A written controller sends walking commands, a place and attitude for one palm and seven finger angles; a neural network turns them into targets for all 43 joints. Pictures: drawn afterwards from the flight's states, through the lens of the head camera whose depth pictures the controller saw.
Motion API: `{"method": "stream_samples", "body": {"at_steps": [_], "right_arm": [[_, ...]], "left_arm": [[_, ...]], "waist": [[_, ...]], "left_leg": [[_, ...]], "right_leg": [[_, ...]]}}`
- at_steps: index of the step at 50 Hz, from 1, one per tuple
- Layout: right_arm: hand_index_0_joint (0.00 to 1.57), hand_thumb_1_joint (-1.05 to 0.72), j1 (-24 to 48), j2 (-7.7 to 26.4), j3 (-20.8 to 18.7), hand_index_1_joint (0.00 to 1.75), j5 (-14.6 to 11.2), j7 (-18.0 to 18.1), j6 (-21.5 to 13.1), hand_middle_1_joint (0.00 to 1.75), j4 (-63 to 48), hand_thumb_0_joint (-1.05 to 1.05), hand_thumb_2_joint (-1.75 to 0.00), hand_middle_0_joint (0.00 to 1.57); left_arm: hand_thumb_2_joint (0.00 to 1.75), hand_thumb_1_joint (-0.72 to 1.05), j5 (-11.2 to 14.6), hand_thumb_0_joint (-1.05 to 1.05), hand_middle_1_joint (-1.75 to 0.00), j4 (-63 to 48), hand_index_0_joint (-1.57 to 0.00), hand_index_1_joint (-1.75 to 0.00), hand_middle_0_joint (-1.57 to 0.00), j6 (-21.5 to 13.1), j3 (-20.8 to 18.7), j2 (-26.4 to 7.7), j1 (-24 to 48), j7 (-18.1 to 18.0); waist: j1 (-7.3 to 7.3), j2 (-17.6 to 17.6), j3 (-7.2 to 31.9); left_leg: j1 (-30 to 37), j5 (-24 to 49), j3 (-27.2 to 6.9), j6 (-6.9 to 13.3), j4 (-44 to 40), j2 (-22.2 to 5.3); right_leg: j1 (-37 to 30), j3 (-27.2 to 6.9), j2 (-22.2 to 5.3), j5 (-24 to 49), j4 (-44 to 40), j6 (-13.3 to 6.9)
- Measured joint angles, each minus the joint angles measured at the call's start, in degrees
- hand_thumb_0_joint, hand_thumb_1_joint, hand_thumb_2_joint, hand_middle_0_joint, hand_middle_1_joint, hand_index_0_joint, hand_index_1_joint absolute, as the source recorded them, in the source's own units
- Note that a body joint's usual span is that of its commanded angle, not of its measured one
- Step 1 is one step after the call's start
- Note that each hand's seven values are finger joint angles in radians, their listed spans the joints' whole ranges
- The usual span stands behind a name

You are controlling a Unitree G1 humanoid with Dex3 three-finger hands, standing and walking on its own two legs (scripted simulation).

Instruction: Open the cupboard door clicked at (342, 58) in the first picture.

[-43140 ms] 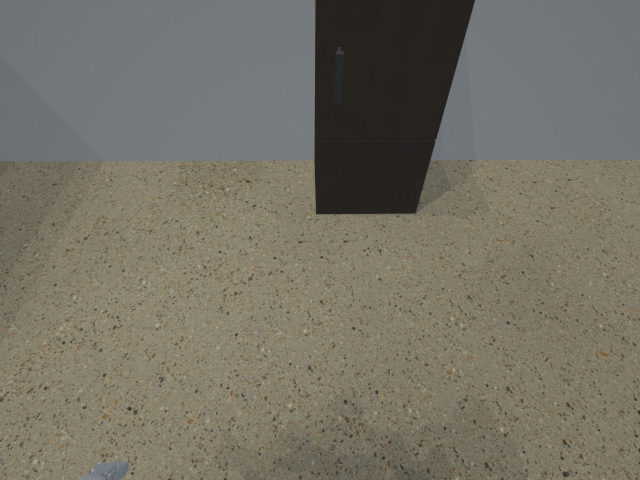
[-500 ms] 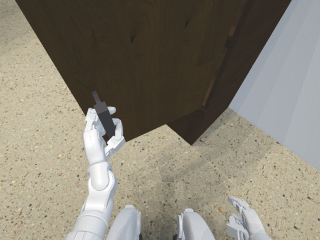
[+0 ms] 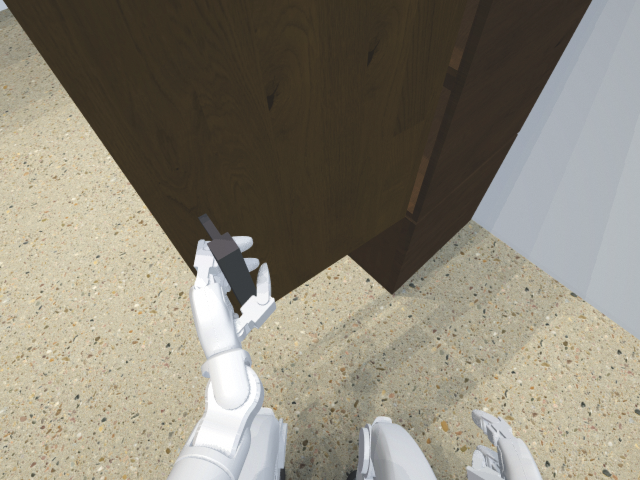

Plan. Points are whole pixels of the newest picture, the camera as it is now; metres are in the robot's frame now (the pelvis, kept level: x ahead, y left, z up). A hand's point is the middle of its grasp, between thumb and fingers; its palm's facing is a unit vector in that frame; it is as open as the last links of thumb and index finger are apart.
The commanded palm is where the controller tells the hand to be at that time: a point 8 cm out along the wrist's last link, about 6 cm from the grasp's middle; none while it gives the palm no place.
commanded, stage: open thumb and fingers to let go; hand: left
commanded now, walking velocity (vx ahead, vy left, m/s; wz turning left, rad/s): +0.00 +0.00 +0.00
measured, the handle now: (230, 265) +0.37 +0.12 +0.03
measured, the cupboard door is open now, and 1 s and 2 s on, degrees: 83 83 84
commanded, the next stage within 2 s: slide the hand sideways off the handle in 0.64 s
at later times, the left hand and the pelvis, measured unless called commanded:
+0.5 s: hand (257, 290) +0.34 +0.09 +0.02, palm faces +0.29 -0.96 +0.00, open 14.2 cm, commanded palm +0.30 +0.13 +0.02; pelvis -0.01 +0.03 +0.00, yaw -1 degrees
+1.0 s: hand (246, 316) +0.31 +0.10 +0.02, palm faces -0.18 -0.98 -0.01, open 15.9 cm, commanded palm +0.29 +0.14 +0.02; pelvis -0.02 +0.05 +0.00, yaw -1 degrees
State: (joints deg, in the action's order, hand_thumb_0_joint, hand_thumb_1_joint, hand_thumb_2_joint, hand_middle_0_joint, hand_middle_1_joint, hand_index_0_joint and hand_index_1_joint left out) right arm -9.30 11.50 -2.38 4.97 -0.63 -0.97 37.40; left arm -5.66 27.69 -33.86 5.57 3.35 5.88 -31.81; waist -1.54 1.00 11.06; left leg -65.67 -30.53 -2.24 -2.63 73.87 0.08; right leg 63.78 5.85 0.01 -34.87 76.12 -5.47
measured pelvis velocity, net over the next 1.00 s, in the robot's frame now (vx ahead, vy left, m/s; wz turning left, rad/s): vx -0.02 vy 0.05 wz -0.02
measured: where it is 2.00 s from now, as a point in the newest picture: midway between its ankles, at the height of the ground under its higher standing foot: outside the picture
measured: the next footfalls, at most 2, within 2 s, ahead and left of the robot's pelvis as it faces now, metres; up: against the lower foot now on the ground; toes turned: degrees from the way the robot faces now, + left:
none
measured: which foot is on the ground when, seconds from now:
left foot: down 0.00-1.00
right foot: down 0.00-1.00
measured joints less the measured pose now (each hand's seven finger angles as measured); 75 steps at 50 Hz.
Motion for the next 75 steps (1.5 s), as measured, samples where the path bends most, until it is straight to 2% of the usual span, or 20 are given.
{"method": "stream_samples", "body": {"at_steps": [3, 6, 15, 19, 25, 38, 39, 40, 43, 46, 48, 51, 60, 66, 75], "right_arm": [[0.2, -0.91, 0.2, 0.1, 0.0, 0.3, -0.4, 0.2, 0.1, 0.3, -0.2, 0.01, -0.89, 0.2], [0.2, -0.91, 0.1, 0.1, 0.2, 0.3, -0.5, 0.2, 0.2, 0.3, -0.5, 0.01, -0.89, 0.2], [0.2, -0.91, -0.1, -0.6, 0.7, 0.3, -0.1, -0.1, 0.4, 0.3, -0.7, 0.01, -0.89, 0.2], [0.2, -0.91, 0.0, -0.8, 0.9, 0.3, 0.1, -0.3, 0.7, 0.3, -0.7, 0.01, -0.89, 0.2], [0.2, -0.91, -0.1, -1.2, 1.2, 0.3, 0.3, -0.6, 1.1, 0.3, -0.9, 0.01, -0.89, 0.2], [0.2, -0.91, 0.5, -0.9, 1.5, 0.3, 0.5, -1.1, 1.1, 0.3, -0.8, 0.01, -0.89, 0.2], [0.2, -0.91, 0.5, -0.9, 1.6, 0.3, 0.5, -1.2, 1.3, 0.3, -0.9, 0.01, -0.89, 0.2], [0.2, -0.91, 0.2, -0.8, 1.6, 0.3, 0.3, -1.4, 1.5, 0.3, -1.4, 0.01, -0.89, 0.2], [0.2, -0.91, -0.9, -0.3, 1.5, 0.3, -1.0, -1.4, 2.4, 0.3, -2.9, 0.01, -0.89, 0.2], [0.2, -0.91, -1.6, 0.7, 1.5, 0.3, -3.1, -0.9, 3.0, 0.3, -4.1, 0.01, -0.89, 0.2], [0.2, -0.91, -1.8, 1.3, 1.6, 0.3, -4.1, -0.5, 3.3, 0.3, -4.6, 0.01, -0.89, 0.2], [0.2, -0.91, -2.2, 1.6, 1.7, 0.3, -4.6, -0.4, 3.6, 0.3, -5.6, 0.01, -0.89, 0.2], [0.2, -0.91, -2.0, 1.0, 1.8, 0.3, -4.1, -1.5, 4.7, 0.3, -8.1, 0.01, -0.89, 0.2], [0.2, -0.91, -1.4, 0.2, 2.2, 0.3, -4.1, -1.4, 5.4, 0.3, -9.2, 0.01, -0.89, 0.2], [0.2, -0.91, -0.8, -0.1, 2.3, 0.3, -4.4, -0.3, 4.4, 0.3, -9.5, 0.01, -0.89, 0.2]], "left_arm": [[0.71, 0.49, 1.6, 0.01, -1.3, 0.6, -0.34, -1.31, -0.35, 0.5, -0.2, -0.2, 1.1, 0.6], [0.66, 0.35, 2.2, 0.01, -1.29, 1.4, -0.34, -1.3, -0.35, 0.9, -0.4, 0.2, 1.7, 0.8], [0.44, -0.18, 0.6, 0.0, -1.23, 4.4, -0.32, -1.24, -0.32, -0.4, -0.2, 1.1, 3.4, -0.4], [0.37, -0.34, 0.0, 0.0, -1.17, 5.0, -0.3, -1.18, -0.31, -0.5, 0.1, 1.3, 4.2, -0.9], [0.32, -0.45, -0.9, -0.01, -0.99, 4.8, -0.28, -0.99, -0.32, 0.1, 1.0, 1.4, 4.4, -0.9], [0.3, -0.5, -1.8, -0.01, -0.7, 5.1, -0.42, -0.72, -0.46, 0.9, 3.3, 1.7, 5.5, -2.1], [0.3, -0.5, -2.0, -0.01, -0.68, 4.8, -0.42, -0.7, -0.46, 0.9, 3.4, 1.3, 5.3, -1.4], [0.3, -0.5, -2.2, -0.01, -0.66, 4.3, -0.4, -0.68, -0.45, 0.7, 3.5, 0.4, 4.7, 1.0], [0.3, -0.5, -0.7, -0.01, -0.56, 2.4, -0.3, -0.58, -0.38, -0.2, 4.8, -4.5, 3.2, 12.2], [0.3, -0.5, 4.4, -0.01, -0.47, 0.5, -0.22, -0.49, -0.31, 0.7, 6.6, -8.2, 2.9, 22.4], [0.3, -0.5, 7.6, -0.01, -0.42, -0.1, -0.2, -0.44, -0.26, 2.1, 6.9, -8.3, 3.1, 26.0], [0.3, -0.51, 9.1, -0.01, -0.38, -1.2, -0.21, -0.43, -0.24, 3.6, 6.3, -7.0, 2.5, 27.4], [0.3, -0.5, 6.6, -0.01, -0.38, -6.7, -0.22, -0.37, -0.22, 4.9, 5.7, -5.8, -2.3, 26.9], [0.3, -0.5, 6.2, -0.01, -0.35, -10.6, -0.2, -0.36, -0.21, 5.2, 5.1, -6.1, -6.3, 27.9], [0.3, -0.5, 8.3, -0.01, -0.33, -16.3, -0.2, -0.33, -0.21, 3.5, 2.5, -9.0, -15.0, 31.3]], "waist": [[0.02, 0.2, -0.3], [0.1, 0.3, -0.2], [0.08, 0.3, 0.1], [0.16, 0.3, 0.1], [0.25, 0.3, 0.0], [0.59, 0.8, -0.3], [0.51, 0.7, -0.2], [0.47, 0.7, -0.1], [0.66, 0.8, 0.1], [0.97, 1.4, -0.8], [1.08, 1.6, -1.3], [1.05, 1.4, -1.3], [0.44, 0.6, -0.3], [0.62, 0.4, -0.3], [1.71, 0.3, -0.4]], "left_leg": [[0.1, 0.3, 0.1, 0.0, -0.2, 0.1], [0.5, 0.6, 0.2, 0.2, -0.8, 0.1], [0.3, 0.7, 0.5, 0.9, -0.6, 0.1], [-0.2, 0.5, 0.7, 1.4, 0.0, 0.1], [-0.3, 0.4, 0.9, 2.1, 0.3, 0.1], [-1.3, 0.6, 1.1, 3.1, 1.1, 0.6], [-1.4, 0.7, 1.1, 3.2, 1.2, 0.7], [-1.7, 0.7, 1.1, 3.3, 1.4, 0.8], [-2.1, 0.4, 1.0, 3.5, 2.3, 1.0], [-1.6, 0.1, 0.7, 3.7, 2.9, 1.2], [-1.2, 0.2, 0.9, 3.9, 2.8, 1.2], [-1.0, 0.5, 1.5, 4.2, 2.2, 1.3], [-1.6, -0.4, 2.7, 4.5, 3.1, 0.7], [-1.2, -1.3, 3.0, 4.2, 3.5, 0.2], [-0.6, -2.0, 2.1, 3.2, 3.5, 0.0]], "right_leg": [[-0.1, -0.1, -0.1, 0.3, -0.2, 0.1], [-0.5, -0.2, -0.1, 0.7, -0.8, 0.3], [-0.5, -0.5, -0.1, 1.3, -1.3, 1.0], [-0.2, -0.7, -0.1, 1.3, -1.1, 1.4], [-0.3, -1.0, -0.1, 1.7, -1.4, 2.1], [0.1, -1.1, -0.6, 2.3, -1.5, 3.2], [0.2, -1.1, -0.7, 2.2, -1.4, 3.3], [0.4, -1.1, -0.8, 2.2, -1.1, 3.3], [0.7, -0.9, -1.0, 1.8, -0.3, 3.4], [-0.1, -0.7, -1.2, 1.6, -0.1, 3.6], [-0.6, -0.9, -1.2, 1.8, -0.3, 3.9], [-0.5, -1.4, -1.3, 2.1, -0.7, 4.2], [0.7, -2.7, -0.7, 1.7, 0.4, 4.4], [0.7, -3.1, -0.2, 1.0, 1.0, 4.1], [0.1, -2.2, 0.0, -0.1, 1.3, 3.1]]}}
